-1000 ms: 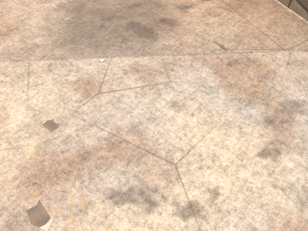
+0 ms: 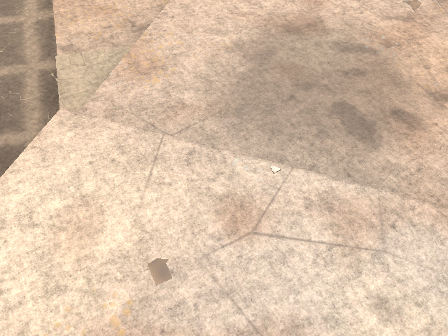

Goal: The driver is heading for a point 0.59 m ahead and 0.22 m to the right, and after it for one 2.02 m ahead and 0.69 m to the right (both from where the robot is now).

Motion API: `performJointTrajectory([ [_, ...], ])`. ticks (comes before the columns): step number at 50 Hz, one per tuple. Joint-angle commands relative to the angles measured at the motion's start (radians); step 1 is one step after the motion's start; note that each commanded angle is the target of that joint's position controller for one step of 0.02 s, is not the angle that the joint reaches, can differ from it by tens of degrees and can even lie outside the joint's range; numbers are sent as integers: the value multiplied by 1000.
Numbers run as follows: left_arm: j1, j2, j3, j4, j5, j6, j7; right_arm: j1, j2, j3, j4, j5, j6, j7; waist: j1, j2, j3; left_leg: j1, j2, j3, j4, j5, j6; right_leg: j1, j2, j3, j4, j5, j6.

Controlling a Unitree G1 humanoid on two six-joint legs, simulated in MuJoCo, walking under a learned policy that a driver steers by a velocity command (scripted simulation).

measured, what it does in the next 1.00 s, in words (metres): walks ahead, turning right: right foot, then left foot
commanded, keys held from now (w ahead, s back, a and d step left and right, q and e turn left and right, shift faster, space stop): w+e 1.00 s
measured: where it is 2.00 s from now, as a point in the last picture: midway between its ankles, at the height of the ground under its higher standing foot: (335, 202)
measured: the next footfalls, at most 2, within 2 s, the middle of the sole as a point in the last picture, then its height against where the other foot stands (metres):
right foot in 0.32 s outside the picture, level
left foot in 0.82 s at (238, 289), level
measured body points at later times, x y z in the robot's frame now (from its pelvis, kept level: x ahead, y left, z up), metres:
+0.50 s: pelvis +0.27 -0.08 -0.01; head +0.30 -0.10 +0.44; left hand +0.45 +0.15 -0.11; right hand +0.33 -0.38 -0.11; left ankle +0.27 +0.09 -0.65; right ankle +0.29 -0.15 -0.74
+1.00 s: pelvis +0.55 -0.11 +0.00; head +0.56 -0.12 +0.45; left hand +0.77 +0.03 -0.12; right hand +0.46 -0.35 -0.13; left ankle +0.61 -0.03 -0.74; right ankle +0.47 -0.22 -0.66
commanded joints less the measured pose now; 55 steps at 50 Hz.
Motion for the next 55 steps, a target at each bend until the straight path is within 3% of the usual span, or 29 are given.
performJointTrajectory([
  [1, 31, 31, 13, -45, 5, 3, 3, -39, -109, -28, -39, -6, -27, -18, 27, 119, 14, 16, 270, -105, -191, 305, 132, -64, -13, 59, -74, 146, 10],
  [6, -117, -3, -3, -98, 16, -5, -28, -5, -148, -36, -2, 5, -16, -38, -28, 97, 66, 99, 286, -9, -207, 294, 104, -77, 5, -21, -341, 300, -11],
  [11, -233, -9, -11, -185, 13, -6, -64, 47, -177, -47, 39, 24, 20, -47, -60, 93, 99, 269, 339, 40, -121, 426, 85, -129, 20, -105, -456, 159, -58],
  [14, -156, 35, 11, -203, 10, 1, -72, 11, -223, -57, 29, 31, 39, -57, 8, 151, 7, 284, 329, 86, 74, 895, 49, 74, 116, -204, -464, 11, -115],
  [15, -47, 73, 32, -185, 7, 4, -69, -4, -237, -59, 27, 33, 47, -60, 72, 158, -55, 258, 313, 97, 229, 993, 35, 221, 160, -221, -483, -9, -143],
  [16, 111, 133, 65, -149, 8, 6, -55, -21, -235, -55, 20, 40, 46, -62, 161, 128, -138, 148, 268, 115, 457, 910, -1, 473, 193, -198, -568, 63, -184],
  [17, 214, 233, 92, -129, 10, 16, -29, 10, -159, -29, -5, 10, 32, -59, 166, -57, -222, -139, 194, 107, 794, 335, -45, 768, -1, 104, -582, 132, -252],
  [18, 166, 284, 91, -161, 15, -1, -34, 84, -56, 8, -55, 10, -5, -41, 60, -228, -364, -518, -30, -92, 1115, -400, -90, 1047, -226, 722, -755, -39, -469],
  [19, 192, 188, 66, -164, 19, -9, -40, -45, -157, -13, -68, 41, -41, -24, 142, -70, -368, -621, 28, -251, 1143, -352, -59, 1047, -213, 702, -832, -77, -411],
  [20, 154, 145, 54, -162, 19, -17, -40, -109, -166, -14, -95, 63, -54, -19, 124, -36, -230, -657, 66, -235, 1082, -266, -35, 926, -180, 546, -831, -25, -364],
  [21, 82, 120, 45, -174, 13, -20, -40, -116, -151, -11, -88, 45, -56, -27, 68, 71, -138, -614, 113, -226, 985, -196, -34, 763, -132, 424, -833, 80, -326],
  [22, 22, 86, 35, -190, 16, -21, -36, -111, -163, -20, -79, 21, -48, -34, 33, 73, -99, -550, 142, -220, 903, -158, -42, 647, -96, 340, -845, 176, -307],
  [23, -3, 77, 30, -208, 28, -21, -32, -90, -164, -25, -78, 15, -34, -32, 4, 49, -86, -488, 157, -224, 871, -132, -51, 569, -73, 305, -868, 224, -303],
  [27, 20, 120, 40, -203, 21, -27, -10, -121, -122, -16, -98, -3, 2, -39, -6, 36, -50, -467, 142, -183, 690, -29, -116, 438, -24, 201, -902, 356, -302],
  [32, 83, 132, 44, -183, 10, -10, 9, -306, -90, 2, -141, 8, -6, -28, 69, -28, -27, -400, 69, -170, 314, 246, -133, 411, 39, 163, -870, 195, -228],
  [37, 125, 128, 45, -164, 3, 5, 15, -354, -142, -15, -166, 23, -31, -5, 77, -57, -28, -336, 34, -205, 171, 192, -99, 512, -15, 306, -768, 101, -206],
  [38, 161, 92, 10, -102, 175, -31, -68, -251, -40, 50, -125, -73, 3, -6, 22, -86, 8, -323, 90, -229, 244, 230, -91, 523, -74, 342, -788, 186, -221],
  [39, 98, 95, 25, -119, 147, -52, -98, -214, -97, 35, -128, -58, 19, -12, -23, -44, 22, -272, 92, -204, 213, 153, -68, 524, -78, 350, -747, 286, -201],
  [40, 65, 108, 24, -122, 117, -66, -111, -159, -164, 18, -113, -30, 18, -22, -67, 2, -22, -109, 72, -160, 181, 181, -40, 480, -16, 324, -667, 361, -162],
  [41, 78, 68, 12, -118, 108, -79, -120, -10, -209, 3, -76, -14, 2, -32, -112, 79, -155, 172, 114, -202, 210, 208, 43, 391, 102, 266, -457, 359, -104],
  [42, 276, -55, -24, -117, 129, -95, -111, 154, -269, 1, -49, -20, -10, -30, -59, 344, -426, 618, 336, -528, 187, 319, 310, 155, 298, 167, -156, -104, -26],
  [43, 200, -16, -22, -123, 117, -96, -124, 228, -206, 27, -27, -46, -8, -26, -131, 352, -346, 695, 428, -852, 6, -59, 336, -197, 308, 123, 129, -424, -14],
  [44, 74, 47, -2, -127, 112, -91, -108, 158, -169, 28, -19, -40, -19, -23, -121, 186, -77, 465, 422, -784, -53, -321, 232, -343, 210, 100, 239, -310, -40],
  [45, 68, 47, -3, -103, 105, -85, -77, 54, -122, 46, -32, -25, -19, -21, -68, 146, -1, 254, 399, -659, -92, -363, 188, -285, 128, 72, 236, -183, -56],
  [47, 61, 12, -21, -92, 129, -67, -59, -19, -4, 86, -33, -18, -22, -39, -10, 146, -26, 88, 354, -481, -171, -95, 164, -97, 34, 64, 108, -55, -64],
  [48, 36, -9, -28, -98, 131, -57, -63, -42, 0, 88, -35, -25, -24, -54, 3, 136, -36, 71, 339, -420, -199, -16, 154, -57, 22, 49, 71, -69, -52],
  [50, -11, -23, -35, -101, 107, -50, -80, -40, -50, 68, -20, -38, -38, -67, -11, 123, -24, 79, 309, -273, -233, 92, 156, -65, 9, 20, -20, -18, -31],
  [53, -63, -42, -46, -104, 95, -49, -106, 46, -87, 54, 31, -72, -48, -53, -32, 101, 1, 115, 301, -121, -242, 301, 180, -108, -1, -22, -162, 154, -18],
  [55, -104, -49, -50, -113, 92, -38, -110, 109, -81, 57, 69, -69, -44, -32, -45, 99, 26, 97, 282, -56, -238, 373, 179, -75, 9, -53, -276, 243, -21],
])
Velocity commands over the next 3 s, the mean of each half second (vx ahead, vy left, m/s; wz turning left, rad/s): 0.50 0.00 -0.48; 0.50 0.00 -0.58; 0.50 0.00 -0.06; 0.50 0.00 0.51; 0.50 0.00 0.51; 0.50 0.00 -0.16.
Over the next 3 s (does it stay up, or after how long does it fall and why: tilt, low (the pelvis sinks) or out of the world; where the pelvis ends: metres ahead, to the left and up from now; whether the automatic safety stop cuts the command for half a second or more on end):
stays up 1.53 -0.43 -0.11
